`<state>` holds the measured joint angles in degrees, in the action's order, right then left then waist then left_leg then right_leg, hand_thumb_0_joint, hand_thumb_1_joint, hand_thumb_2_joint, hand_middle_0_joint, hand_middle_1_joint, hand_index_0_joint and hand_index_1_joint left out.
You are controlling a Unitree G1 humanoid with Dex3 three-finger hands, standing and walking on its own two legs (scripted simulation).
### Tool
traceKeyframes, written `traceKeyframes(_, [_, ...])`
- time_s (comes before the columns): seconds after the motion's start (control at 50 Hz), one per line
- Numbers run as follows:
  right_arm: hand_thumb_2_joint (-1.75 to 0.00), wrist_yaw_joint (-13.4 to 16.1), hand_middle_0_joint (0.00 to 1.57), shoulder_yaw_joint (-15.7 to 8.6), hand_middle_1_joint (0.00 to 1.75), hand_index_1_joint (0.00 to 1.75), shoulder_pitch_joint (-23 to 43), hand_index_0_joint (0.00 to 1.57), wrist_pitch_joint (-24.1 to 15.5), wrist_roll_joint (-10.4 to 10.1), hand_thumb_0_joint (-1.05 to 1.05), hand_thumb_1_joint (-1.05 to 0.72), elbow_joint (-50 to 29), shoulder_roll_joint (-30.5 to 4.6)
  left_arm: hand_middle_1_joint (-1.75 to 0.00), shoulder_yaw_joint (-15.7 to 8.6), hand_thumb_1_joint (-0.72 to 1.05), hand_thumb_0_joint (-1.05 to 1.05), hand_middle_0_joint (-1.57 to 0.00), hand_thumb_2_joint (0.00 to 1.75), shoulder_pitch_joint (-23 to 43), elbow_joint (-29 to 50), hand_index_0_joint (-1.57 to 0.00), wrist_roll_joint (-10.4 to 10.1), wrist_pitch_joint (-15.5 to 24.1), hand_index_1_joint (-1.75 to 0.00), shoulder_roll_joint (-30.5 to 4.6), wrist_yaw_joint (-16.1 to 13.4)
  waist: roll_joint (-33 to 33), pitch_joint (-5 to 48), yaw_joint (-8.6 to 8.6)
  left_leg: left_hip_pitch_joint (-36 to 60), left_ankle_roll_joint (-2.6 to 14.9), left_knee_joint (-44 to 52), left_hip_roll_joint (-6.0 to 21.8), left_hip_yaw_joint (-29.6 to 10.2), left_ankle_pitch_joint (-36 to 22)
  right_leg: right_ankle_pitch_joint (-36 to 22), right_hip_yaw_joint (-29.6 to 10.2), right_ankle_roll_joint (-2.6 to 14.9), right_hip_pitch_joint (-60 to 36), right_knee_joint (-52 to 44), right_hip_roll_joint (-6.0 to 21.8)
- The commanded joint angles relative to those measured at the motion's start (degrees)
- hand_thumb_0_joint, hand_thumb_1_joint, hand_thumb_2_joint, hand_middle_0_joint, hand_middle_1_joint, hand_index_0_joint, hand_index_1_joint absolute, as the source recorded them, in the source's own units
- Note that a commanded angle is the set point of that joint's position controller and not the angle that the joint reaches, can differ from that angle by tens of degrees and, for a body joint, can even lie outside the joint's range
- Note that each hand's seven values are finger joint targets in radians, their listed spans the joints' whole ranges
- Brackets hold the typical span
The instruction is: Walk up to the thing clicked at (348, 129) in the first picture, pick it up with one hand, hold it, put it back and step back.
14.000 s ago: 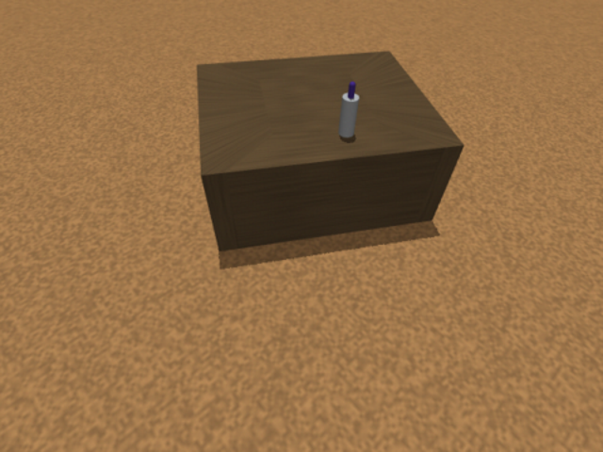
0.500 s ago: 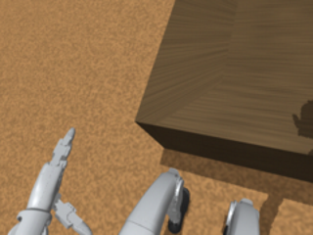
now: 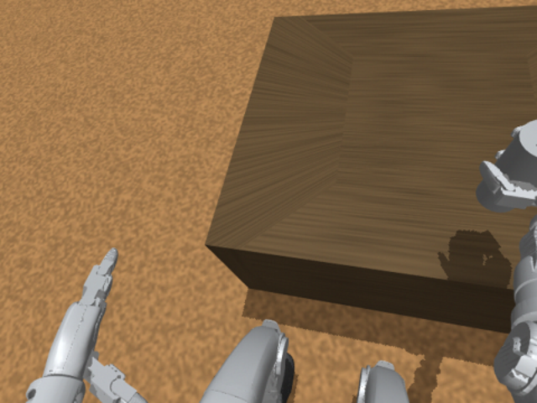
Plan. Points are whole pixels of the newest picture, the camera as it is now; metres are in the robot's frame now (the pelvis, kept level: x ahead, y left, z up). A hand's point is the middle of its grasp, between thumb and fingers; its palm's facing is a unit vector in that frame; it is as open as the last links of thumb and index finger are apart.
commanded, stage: lift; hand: right
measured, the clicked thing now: (528, 160) +0.49 -0.23 +0.03
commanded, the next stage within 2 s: hold in 1.20 s
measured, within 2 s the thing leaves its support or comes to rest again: neither
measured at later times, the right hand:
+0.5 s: hand (532, 192) +0.41 -0.21 +0.08, palm faces +0.25 +0.97 +0.02, open 8.3 cm
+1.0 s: hand out of the picture +0.38 -0.20 +0.11, palm faces +0.25 +0.97 +0.02, open 8.3 cm
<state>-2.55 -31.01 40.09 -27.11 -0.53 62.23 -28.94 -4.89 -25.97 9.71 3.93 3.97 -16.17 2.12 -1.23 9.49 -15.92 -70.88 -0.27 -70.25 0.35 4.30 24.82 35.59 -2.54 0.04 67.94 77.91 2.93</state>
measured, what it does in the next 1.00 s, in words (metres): rises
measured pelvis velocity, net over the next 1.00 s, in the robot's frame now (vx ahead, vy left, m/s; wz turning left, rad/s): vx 0.02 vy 0.00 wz -0.03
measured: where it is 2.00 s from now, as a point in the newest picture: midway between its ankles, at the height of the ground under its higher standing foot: outside the picture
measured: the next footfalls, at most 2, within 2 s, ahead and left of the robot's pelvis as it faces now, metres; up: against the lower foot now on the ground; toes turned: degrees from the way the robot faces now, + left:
none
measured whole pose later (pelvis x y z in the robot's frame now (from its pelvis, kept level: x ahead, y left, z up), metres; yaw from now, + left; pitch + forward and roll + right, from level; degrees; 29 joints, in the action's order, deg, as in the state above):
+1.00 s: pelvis +0.02 +0.00 +0.07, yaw -1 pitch +12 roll +1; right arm -0.2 -16.9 15.4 -21.4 -6.9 33.0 -11.3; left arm -5.6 -24.4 -7.7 0.6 2.7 -12.5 -0.8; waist -1.6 6.2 -4.3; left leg -45.0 -0.6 -54.1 1.7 1.7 21.2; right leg 29.1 0.5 0.2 39.9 56.9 1.0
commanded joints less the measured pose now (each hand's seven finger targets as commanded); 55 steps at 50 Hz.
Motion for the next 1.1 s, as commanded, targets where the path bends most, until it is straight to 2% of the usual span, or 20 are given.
traceKeyframes(0.0, [-1.31,0.15,1.38,2.00,1.44,1.44,16.76,1.40,-3.99,-1.73,0.00,-0.47,-15.17,-8.68,-0.04,-5.35,-0.58,0.00,-0.04,0.07,-3.68,8.15,-0.03,-0.69,2.84,-0.05,-7.40,-1.23,13.99,27.91,3.38,24.36,1.73,7.88,-2.07,-1.34,-15.27,-24.05,-0.35,-0.40,-19.53,-14.90,-1.67])
traceKeyframes(0.14, [-1.28,0.50,1.37,3.37,1.41,1.41,11.77,1.38,-2.61,-3.82,0.00,-0.50,-20.30,-4.55,-0.04,-9.58,-0.58,0.00,-0.04,0.07,-0.92,5.29,-0.03,-1.64,3.17,-0.05,-10.36,-1.88,7.98,22.35,4.35,27.33,1.31,11.73,-1.52,-1.68,-13.98,-20.54,0.28,0.12,-20.65,-18.78,-2.06])
traceKeyframes(0.18, [-1.29,0.69,1.39,4.03,1.43,1.43,10.93,1.41,-2.55,-4.14,0.00,-0.53,-22.30,-3.08,-0.03,-8.86,-0.58,0.00,-0.04,0.07,-0.10,6.17,-0.03,-1.86,3.27,-0.05,-9.85,-1.92,7.07,22.13,5.14,28.81,1.26,12.67,-1.45,-1.62,-14.26,-21.02,0.45,0.04,-22.27,-20.05,-2.18])
traceKeyframes(0.2, [-1.28,0.35,1.39,7.09,1.43,1.43,10.07,1.41,-2.59,-4.07,0.00,-0.53,-21.46,0.53,-0.03,-6.64,-0.58,0.00,-0.04,0.07,-3.67,0.50,-0.02,-1.66,2.87,-0.05,-6.88,-1.62,7.96,19.81,5.63,28.14,1.37,12.59,-1.51,-1.44,-14.23,-21.35,0.55,-0.11,-22.16,-20.75,-2.28])
traceKeyframes(0.28, [-1.26,0.03,1.36,7.22,1.40,1.40,7.77,1.38,-2.45,-4.55,0.00,-0.49,-28.02,0.25,-0.04,-6.89,-0.57,0.00,-0.04,0.07,-2.48,0.43,-0.03,-2.11,2.95,-0.05,-6.91,-1.91,7.70,23.63,7.16,32.14,1.11,13.63,-1.03,-2.14,-17.34,-24.19,1.19,-0.10,-25.70,-21.33,-2.64])
traceKeyframes(0.48, [-1.27,1.61,1.36,9.34,1.41,1.41,0.22,1.38,-0.86,-5.51,0.00,-0.45,-32.79,4.67,-0.04,-8.10,-0.55,0.00,-0.04,0.05,-0.56,-5.85,-0.03,-2.61,2.63,-0.04,-6.89,-2.90,4.24,17.80,9.68,35.26,0.55,18.32,-0.25,-3.40,-13.11,-18.37,2.17,0.40,-25.97,-25.02,-2.99])
traceKeyframes(0.54, [-1.28,2.07,1.35,9.58,1.42,1.42,0.51,1.38,-0.81,-5.92,0.00,-0.42,-35.63,4.96,-0.04,-5.29,-0.56,0.00,-0.04,0.05,2.12,-3.13,-0.03,-2.66,2.81,-0.05,-5.22,-2.96,2.50,17.61,10.10,37.46,0.24,19.44,-0.22,-3.49,-13.18,-18.00,2.32,0.59,-25.76,-25.66,-3.03])
traceKeyframes(0.56, [-1.27,2.01,1.34,11.62,1.41,1.41,-2.51,1.36,-0.31,-5.95,0.00,-0.41,-33.85,8.50,-0.04,-4.47,-0.56,0.00,-0.04,0.05,0.32,-5.44,-0.03,-2.69,2.68,-0.05,-3.44,-2.82,2.39,16.84,10.22,37.75,0.18,19.90,-0.02,-3.80,-12.96,-17.88,2.44,0.57,-26.31,-26.04,-3.11])
traceKeyframes(0.58, [-1.27,2.35,1.35,9.31,1.41,1.41,-1.69,1.38,-0.47,-6.22,0.00,-0.43,-35.37,5.61,-0.04,-6.55,-0.56,0.00,-0.04,0.05,2.25,-3.42,-0.03,-2.91,2.85,-0.04,-5.89,-3.26,0.48,16.34,9.93,37.51,0.12,20.32,-0.18,-3.58,-12.06,-17.06,2.11,0.75,-26.05,-26.37,-2.91])
traceKeyframes(0.66, [-1.27,2.28,1.35,10.80,1.42,1.42,-3.74,1.38,0.10,-6.05,0.00,-0.43,-37.02,6.49,-0.04,-7.38,-0.55,0.00,-0.04,0.05,1.35,-5.87,-0.03,-2.96,2.65,-0.04,-6.41,-3.58,3.16,14.62,10.12,35.98,0.50,20.49,-0.24,-3.20,-12.33,-17.65,2.17,0.47,-28.89,-28.11,-2.86])
traceKeyframes(0.74, [-1.25,2.48,1.33,10.81,1.39,1.39,-4.03,1.35,0.42,-6.24,0.00,-0.41,-40.32,6.42,-0.04,-7.22,-0.56,0.00,-0.03,0.05,0.52,-4.80,-0.03,-3.08,2.44,-0.04,-6.26,-3.74,2.80,18.17,10.85,38.81,0.56,20.57,-0.38,-2.49,-15.41,-21.98,1.78,0.11,-32.47,-28.91,-2.79])
traceKeyframes(0.78, [-1.26,2.20,1.34,12.70,1.40,1.40,-6.99,1.36,1.15,-6.78,0.00,-0.40,-38.28,9.98,-0.04,-5.95,-0.56,0.00,-0.03,0.05,-1.56,-8.42,-0.03,-3.14,2.12,-0.05,-4.38,-3.51,2.24,14.96,10.30,38.74,0.47,20.97,-0.24,-2.49,-16.40,-22.55,2.08,0.22,-31.36,-28.97,-2.96])
traceKeyframes(0.8, [-1.27,2.24,1.34,12.64,1.41,1.41,-5.85,1.36,1.05,-6.90,0.00,-0.40,-41.37,9.34,-0.04,-5.00,-0.56,0.00,-0.04,0.05,0.05,-8.53,-0.03,-3.14,2.18,-0.05,-3.65,-3.48,3.05,15.04,11.52,38.98,0.43,21.20,-0.02,-2.66,-16.41,-22.48,2.25,0.25,-31.60,-29.10,-3.06])
traceKeyframes(0.82, [-1.25,2.39,1.34,11.28,1.40,1.40,-5.79,1.36,1.22,-7.04,0.00,-0.41,-40.28,7.72,-0.04,-7.63,-0.56,0.00,-0.03,0.05,1.27,-7.17,-0.03,-3.33,2.36,-0.05,-6.29,-3.90,1.76,14.94,10.48,38.77,0.37,21.58,-0.06,-2.73,-15.81,-21.70,2.10,0.45,-31.27,-29.13,-2.93])
traceKeyframes(0.84, [-1.26,2.46,1.34,12.09,1.40,1.40,-5.09,1.36,1.22,-6.91,0.00,-0.41,-42.16,8.28,-0.04,-4.98,-0.56,0.00,-0.04,0.05,2.29,-7.00,-0.03,-3.15,2.34,-0.05,-4.36,-3.70,2.26,13.84,11.93,39.04,0.43,22.21,0.09,-2.90,-13.66,-19.63,2.24,0.49,-30.69,-29.74,-2.92])
traceKeyframes(0.86, [-1.26,2.45,1.34,12.37,1.40,1.40,-6.98,1.36,1.43,-6.99,0.00,-0.42,-40.56,9.08,-0.04,-6.49,-0.57,0.00,-0.04,0.06,2.96,-7.17,-0.03,-3.35,2.42,-0.05,-5.33,-3.80,2.15,13.53,11.30,38.95,0.53,22.11,0.07,-2.81,-13.61,-19.71,2.05,0.37,-31.00,-30.16,-2.86])
traceKeyframes(0.92, [-1.24,2.43,1.33,13.74,1.39,1.39,-6.10,1.35,1.29,-6.90,0.00,-0.41,-43.31,9.74,-0.04,-4.08,-0.56,0.00,-0.03,0.05,2.99,-6.55,-0.03,-3.49,2.47,-0.05,-3.42,-3.67,2.67,13.48,12.48,39.93,0.57,22.79,0.00,-2.73,-12.56,-18.86,1.90,0.15,-32.31,-31.45,-2.71])
traceKeyframes(0.94, [-1.24,2.42,1.33,13.79,1.39,1.39,-8.23,1.35,1.75,-6.65,0.00,-0.43,-41.81,9.64,-0.04,-6.02,-0.56,0.00,-0.03,0.05,2.40,-5.65,-0.03,-3.64,2.33,-0.05,-5.17,-4.02,1.86,14.31,11.48,40.27,0.55,22.97,-0.10,-2.67,-13.28,-19.57,1.86,0.20,-33.04,-31.57,-2.75])
traceKeyframes(1.0, [-1.27,2.44,1.34,13.12,1.42,1.42,-10.20,1.37,2.56,-6.88,0.00,-0.41,-42.46,9.02,-0.04,-4.36,-0.56,0.00,-0.04,0.05,-1.27,-10.23,-0.03,-3.55,1.65,-0.05,-3.21,-3.74,3.47,12.31,12.59,40.98,0.39,23.57,0.08,-2.58,-14.42,-20.53,2.44,0.11,-33.43,-32.14,-3.02])
traceKeyframes(1.08, [-1.27,2.64,1.34,13.42,1.41,1.41,-9.39,1.36,3.14,-7.49,0.00,-0.39,-45.77,9.65,-0.04,-7.37,-0.56,0.00,-0.04,0.05,1.50,-8.50,-0.03,-3.80,1.94,-0.05,-5.97,-4.23,2.18,14.68,11.95,42.80,0.31,23.86,0.43,-2.86,-18.20,-24.21,2.60,0.26,-35.67,-31.76,-3.19])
